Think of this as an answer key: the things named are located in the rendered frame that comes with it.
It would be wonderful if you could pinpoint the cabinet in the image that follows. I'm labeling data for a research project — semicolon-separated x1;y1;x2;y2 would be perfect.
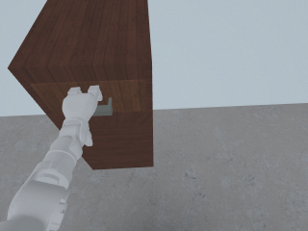
8;0;154;170

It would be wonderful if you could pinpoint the left robot forearm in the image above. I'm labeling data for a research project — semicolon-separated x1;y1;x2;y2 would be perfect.
7;116;90;220

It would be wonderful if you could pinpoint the robot left upper arm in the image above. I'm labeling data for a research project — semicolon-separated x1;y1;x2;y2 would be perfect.
0;179;70;231

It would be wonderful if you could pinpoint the handle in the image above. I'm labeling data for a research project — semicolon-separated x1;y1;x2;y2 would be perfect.
92;97;113;116

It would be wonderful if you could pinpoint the robot left hand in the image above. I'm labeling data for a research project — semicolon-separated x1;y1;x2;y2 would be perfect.
62;85;103;146

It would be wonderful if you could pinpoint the drawer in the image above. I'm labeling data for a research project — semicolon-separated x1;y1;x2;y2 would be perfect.
30;79;146;115

